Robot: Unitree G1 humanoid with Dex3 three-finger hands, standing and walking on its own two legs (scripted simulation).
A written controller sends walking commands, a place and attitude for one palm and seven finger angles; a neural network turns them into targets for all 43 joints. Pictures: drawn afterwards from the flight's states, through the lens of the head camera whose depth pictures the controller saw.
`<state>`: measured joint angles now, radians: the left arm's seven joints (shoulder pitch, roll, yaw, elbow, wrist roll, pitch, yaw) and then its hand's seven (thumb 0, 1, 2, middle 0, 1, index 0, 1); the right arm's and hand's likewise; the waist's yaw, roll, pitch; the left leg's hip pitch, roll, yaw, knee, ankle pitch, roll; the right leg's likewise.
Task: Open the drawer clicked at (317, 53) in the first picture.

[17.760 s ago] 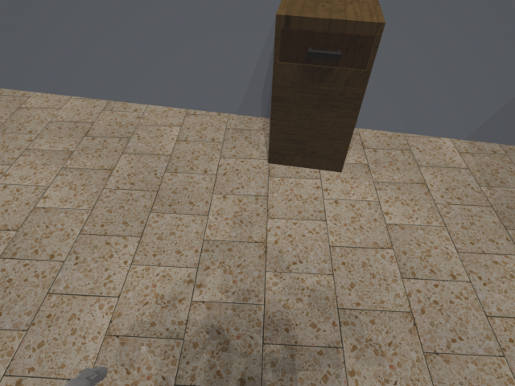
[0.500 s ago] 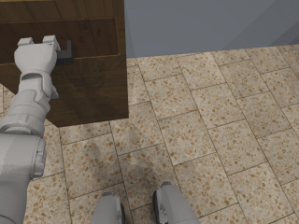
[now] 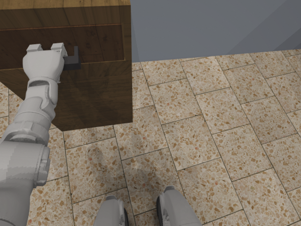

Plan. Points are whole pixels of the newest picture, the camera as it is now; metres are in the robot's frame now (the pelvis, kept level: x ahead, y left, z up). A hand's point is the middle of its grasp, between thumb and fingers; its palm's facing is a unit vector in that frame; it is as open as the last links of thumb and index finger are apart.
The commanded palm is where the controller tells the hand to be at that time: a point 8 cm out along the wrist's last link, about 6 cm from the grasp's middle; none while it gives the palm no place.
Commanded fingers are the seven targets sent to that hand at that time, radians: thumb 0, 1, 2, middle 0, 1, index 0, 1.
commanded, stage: pull the drawer open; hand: left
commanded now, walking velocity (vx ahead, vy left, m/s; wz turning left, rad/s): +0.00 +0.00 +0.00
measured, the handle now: (53, 57) +0.57 +0.21 +0.01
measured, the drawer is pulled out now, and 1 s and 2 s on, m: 0.00 0.10 0.22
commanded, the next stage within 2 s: none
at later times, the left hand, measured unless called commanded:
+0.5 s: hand (53, 87) +0.49 +0.21 -0.01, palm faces -0.07 -0.04 -1.00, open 5.8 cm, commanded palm +0.47 +0.20 +0.04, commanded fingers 0.00 0.90 0.90 -0.40 -1.35 -0.40 -1.35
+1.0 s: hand (53, 110) +0.42 +0.21 -0.01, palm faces -0.04 -0.04 -1.00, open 5.8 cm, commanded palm +0.40 +0.20 +0.04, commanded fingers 0.00 0.90 0.90 -0.40 -1.35 -0.40 -1.35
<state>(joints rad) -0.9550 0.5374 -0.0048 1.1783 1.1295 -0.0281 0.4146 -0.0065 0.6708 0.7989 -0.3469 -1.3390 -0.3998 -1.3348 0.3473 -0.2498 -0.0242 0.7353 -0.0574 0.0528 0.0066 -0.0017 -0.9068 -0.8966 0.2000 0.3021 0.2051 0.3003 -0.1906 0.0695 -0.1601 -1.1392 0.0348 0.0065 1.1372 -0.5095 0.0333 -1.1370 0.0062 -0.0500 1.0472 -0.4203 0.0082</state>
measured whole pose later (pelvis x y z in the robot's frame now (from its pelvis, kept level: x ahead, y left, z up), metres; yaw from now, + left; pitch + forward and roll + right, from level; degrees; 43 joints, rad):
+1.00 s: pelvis +0.01 -0.01 +0.03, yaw +1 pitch +22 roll -1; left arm -0.54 0.35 -0.04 0.93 1.13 -0.04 0.53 0.00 0.68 0.82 -0.30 -1.35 -0.39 -1.34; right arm 0.27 -0.24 -0.07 0.72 -0.04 0.09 0.01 0.00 -0.91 -0.90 0.20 0.30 0.20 0.30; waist -0.06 0.05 -0.18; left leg -0.90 0.03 0.03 1.00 -0.49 0.02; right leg -0.93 0.00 -0.02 0.96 -0.42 0.00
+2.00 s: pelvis +0.02 -0.01 +0.04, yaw +1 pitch +16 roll +0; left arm -0.05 0.27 -0.13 0.51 1.14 0.05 0.57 0.01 0.67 0.83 -0.28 -1.35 -0.41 -1.34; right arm 0.18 -0.23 -0.05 0.67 -0.03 0.05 -0.01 0.00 -0.91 -0.90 0.20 0.30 0.20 0.30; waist 0.00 0.04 -0.16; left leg -0.75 0.02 0.04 0.95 -0.48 0.01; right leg -0.79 0.00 -0.02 0.93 -0.43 -0.01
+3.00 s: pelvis +0.02 -0.03 +0.02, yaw +0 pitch +15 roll +1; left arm 0.39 0.29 -0.08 0.12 1.11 0.04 0.57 0.03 0.67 0.73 -0.28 -1.35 -0.41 -1.34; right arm 0.11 -0.22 -0.01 0.59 -0.06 0.04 0.02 0.01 -0.91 -0.90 0.20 0.30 0.20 0.30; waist 0.00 0.02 -0.17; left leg -0.75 0.04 0.05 1.01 -0.53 -0.01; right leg -0.81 0.02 0.00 1.03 -0.48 -0.03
